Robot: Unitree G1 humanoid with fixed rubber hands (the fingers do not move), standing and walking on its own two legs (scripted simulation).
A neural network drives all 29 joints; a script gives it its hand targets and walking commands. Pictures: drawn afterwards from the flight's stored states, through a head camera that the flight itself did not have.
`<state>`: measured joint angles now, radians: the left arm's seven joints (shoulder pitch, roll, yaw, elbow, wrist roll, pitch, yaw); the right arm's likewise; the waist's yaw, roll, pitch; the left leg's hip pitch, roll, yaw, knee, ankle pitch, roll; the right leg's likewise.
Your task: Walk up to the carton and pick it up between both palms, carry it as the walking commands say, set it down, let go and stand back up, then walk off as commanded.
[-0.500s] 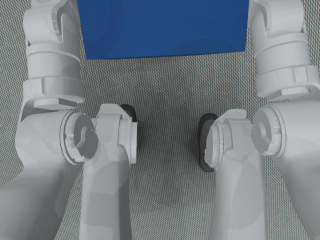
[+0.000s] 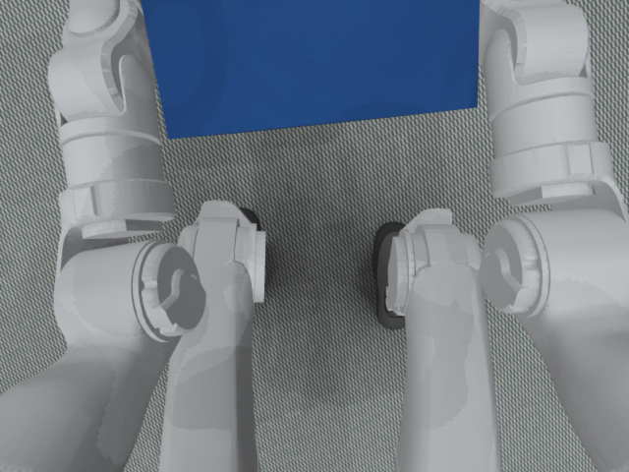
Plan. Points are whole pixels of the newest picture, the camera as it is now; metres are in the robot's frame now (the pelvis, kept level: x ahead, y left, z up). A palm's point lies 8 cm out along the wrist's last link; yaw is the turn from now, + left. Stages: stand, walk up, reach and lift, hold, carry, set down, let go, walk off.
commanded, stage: reach and lift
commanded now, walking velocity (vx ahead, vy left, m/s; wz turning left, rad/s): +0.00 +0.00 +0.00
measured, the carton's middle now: out of the picture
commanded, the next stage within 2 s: none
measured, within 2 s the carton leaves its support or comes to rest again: neither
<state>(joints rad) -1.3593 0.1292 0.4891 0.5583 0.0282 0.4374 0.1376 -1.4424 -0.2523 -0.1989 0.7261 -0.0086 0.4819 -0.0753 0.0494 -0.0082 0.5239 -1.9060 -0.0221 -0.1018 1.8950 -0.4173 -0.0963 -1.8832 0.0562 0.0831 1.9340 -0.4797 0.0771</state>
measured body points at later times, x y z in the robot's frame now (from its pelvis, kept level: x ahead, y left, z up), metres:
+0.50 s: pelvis -0.01 +0.00 +0.05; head +0.33 +0.01 +0.34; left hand +0.53 +0.20 -0.04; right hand +0.56 -0.12 -0.05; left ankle +0.17 +0.15 -0.41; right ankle +0.15 -0.14 -0.41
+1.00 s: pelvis +0.00 +0.00 +0.11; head +0.31 +0.02 +0.42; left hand +0.52 +0.20 +0.04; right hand +0.54 -0.11 +0.03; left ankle +0.17 +0.15 -0.41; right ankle +0.15 -0.14 -0.41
